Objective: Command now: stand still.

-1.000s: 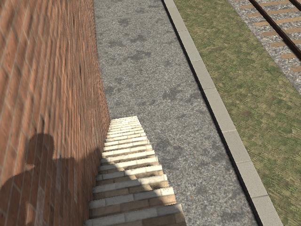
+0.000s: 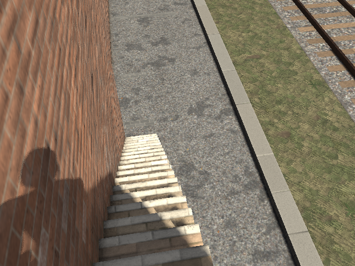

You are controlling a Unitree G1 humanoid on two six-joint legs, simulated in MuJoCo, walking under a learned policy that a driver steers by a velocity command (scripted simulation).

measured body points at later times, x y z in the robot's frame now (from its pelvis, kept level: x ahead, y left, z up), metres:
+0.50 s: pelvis -0.01 -0.02 +0.00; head +0.00 -0.02 +0.45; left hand +0.06 +0.20 -0.14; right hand -0.06 -0.28 -0.15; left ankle -0.03 +0.14 -0.75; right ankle -0.01 -0.14 -0.75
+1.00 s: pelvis -0.01 -0.02 +0.00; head +0.00 -0.02 +0.45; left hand +0.05 +0.21 -0.15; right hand -0.06 -0.27 -0.15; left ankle -0.03 +0.14 -0.75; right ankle -0.01 -0.14 -0.75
